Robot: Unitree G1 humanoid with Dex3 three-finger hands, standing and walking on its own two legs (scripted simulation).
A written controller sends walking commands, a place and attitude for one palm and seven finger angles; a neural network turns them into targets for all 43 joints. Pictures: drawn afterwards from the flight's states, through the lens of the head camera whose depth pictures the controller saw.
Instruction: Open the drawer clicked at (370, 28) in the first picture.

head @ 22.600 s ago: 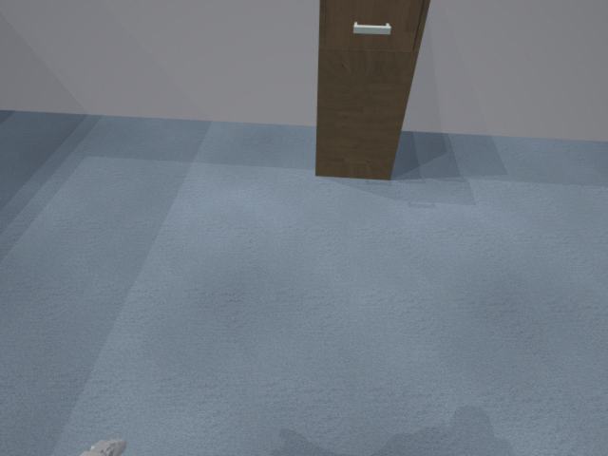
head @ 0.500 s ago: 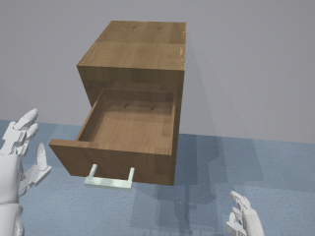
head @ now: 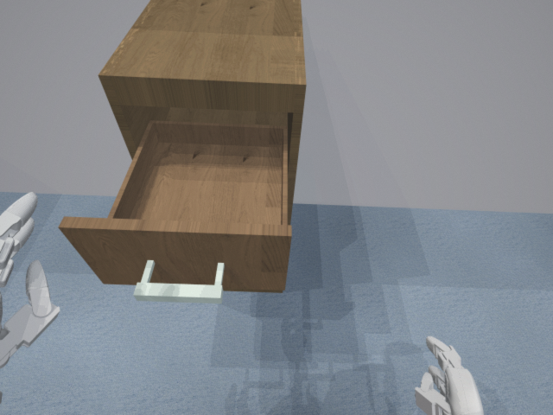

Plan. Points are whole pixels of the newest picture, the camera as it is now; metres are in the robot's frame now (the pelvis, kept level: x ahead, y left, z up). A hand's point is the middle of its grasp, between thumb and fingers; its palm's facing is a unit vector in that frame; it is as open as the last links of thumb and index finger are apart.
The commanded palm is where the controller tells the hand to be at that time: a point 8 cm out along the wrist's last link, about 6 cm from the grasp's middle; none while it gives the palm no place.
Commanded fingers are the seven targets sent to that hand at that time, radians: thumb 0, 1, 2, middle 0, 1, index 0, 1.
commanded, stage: step back with the hand held close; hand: left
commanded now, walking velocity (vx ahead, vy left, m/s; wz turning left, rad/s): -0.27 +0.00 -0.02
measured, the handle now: (182, 280) +0.32 +0.17 -0.02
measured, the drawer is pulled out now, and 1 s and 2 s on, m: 0.30 0.30 0.30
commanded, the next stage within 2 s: stop stepping back and stand still in 0.58 s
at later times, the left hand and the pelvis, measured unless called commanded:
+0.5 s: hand out of the picture +0.09 +0.23 +0.17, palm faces +0.41 -0.81 -0.43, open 7.4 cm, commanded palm +0.03 +0.27 +0.18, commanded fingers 0.00 0.90 0.90 -0.20 -0.30 -0.20 -0.30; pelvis -0.10 -0.01 +0.00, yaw -1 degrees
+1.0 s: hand out of the picture -0.03 +0.21 +0.18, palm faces +0.36 -0.80 -0.48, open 7.4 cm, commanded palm -0.08 +0.25 +0.18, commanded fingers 0.00 0.90 0.90 -0.20 -0.30 -0.20 -0.30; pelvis -0.22 -0.02 +0.01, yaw -1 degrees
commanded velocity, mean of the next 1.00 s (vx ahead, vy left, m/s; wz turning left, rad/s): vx -0.14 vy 0.00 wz -0.02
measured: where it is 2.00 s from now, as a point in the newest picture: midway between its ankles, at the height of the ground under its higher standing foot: outside the picture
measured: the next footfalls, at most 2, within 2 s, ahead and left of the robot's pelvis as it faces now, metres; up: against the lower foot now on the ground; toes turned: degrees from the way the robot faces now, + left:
right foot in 0.58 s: -0.17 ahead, -0.12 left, +0.00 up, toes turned -1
left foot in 0.86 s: -0.20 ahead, +0.08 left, +0.00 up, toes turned +1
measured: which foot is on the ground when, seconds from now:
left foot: down 0.00-0.60, up 0.62-0.84, down 0.86-1.00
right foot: down 0.00-0.34, up 0.36-0.56, down 0.58-1.00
